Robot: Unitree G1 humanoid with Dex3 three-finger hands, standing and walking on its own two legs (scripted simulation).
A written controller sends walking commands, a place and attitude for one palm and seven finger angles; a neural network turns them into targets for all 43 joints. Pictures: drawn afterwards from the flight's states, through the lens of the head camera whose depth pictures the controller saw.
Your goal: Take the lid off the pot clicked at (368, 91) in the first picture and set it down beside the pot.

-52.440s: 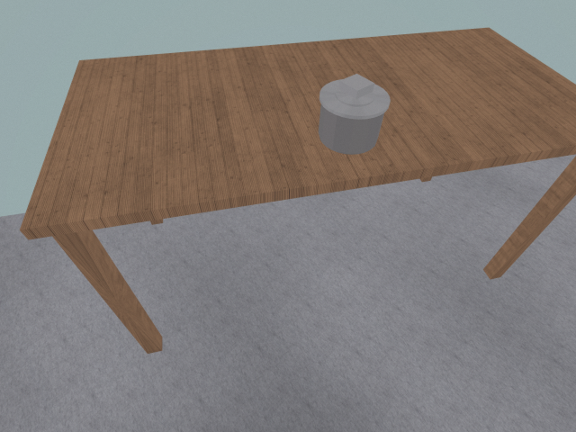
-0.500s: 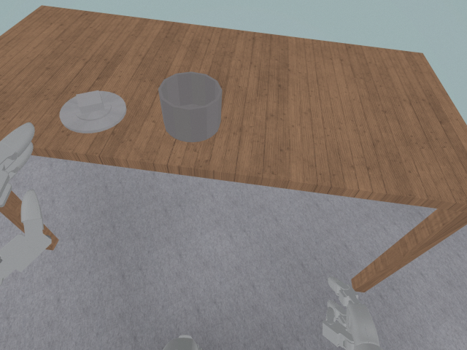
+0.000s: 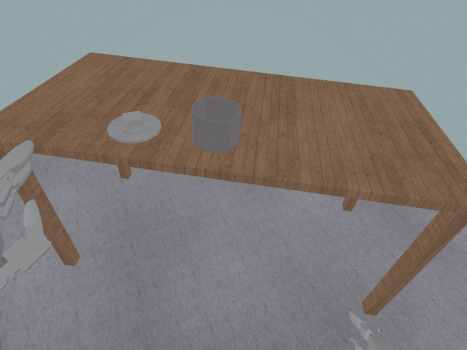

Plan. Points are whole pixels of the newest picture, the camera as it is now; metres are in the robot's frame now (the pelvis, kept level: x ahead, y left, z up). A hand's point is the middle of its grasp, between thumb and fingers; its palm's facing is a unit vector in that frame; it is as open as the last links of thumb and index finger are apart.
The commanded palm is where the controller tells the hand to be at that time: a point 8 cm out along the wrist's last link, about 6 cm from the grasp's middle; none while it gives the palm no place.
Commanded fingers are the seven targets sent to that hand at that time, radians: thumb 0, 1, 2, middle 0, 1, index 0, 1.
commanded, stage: stop stepping back and stand still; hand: left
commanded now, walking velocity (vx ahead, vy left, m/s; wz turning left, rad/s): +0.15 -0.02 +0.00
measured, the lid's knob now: (133, 119) +0.74 +0.33 +0.02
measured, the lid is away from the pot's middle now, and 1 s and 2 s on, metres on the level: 0.25 0.25 0.25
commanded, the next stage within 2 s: let the arm hang, fingers relaxed in 0.34 s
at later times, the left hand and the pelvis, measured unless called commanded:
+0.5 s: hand (89, 294) +0.22 +0.26 -0.01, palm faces +0.16 -0.91 -0.39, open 7.4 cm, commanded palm none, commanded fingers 0.00 0.90 0.90 -0.20 -0.30 -0.20 -0.30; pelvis +0.00 +0.02 +0.00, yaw +0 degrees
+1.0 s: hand out of the picture +0.04 +0.19 -0.16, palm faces +0.03 -0.97 -0.24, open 7.3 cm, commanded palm none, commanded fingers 0.00 0.90 0.90 -0.20 -0.30 -0.20 -0.30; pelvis +0.04 +0.00 +0.01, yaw +1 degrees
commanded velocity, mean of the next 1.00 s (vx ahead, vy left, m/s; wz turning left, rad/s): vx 0.03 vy -0.02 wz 0.00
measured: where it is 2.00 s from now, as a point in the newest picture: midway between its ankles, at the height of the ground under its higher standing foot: outside the picture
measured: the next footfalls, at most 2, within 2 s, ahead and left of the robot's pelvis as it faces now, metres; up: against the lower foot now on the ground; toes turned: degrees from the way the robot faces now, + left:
right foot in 0.34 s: +0.01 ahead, -0.11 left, +0.00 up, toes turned -4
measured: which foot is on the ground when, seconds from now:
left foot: down 0.00-1.00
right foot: down 0.00-0.06, up 0.08-0.32, down 0.34-1.00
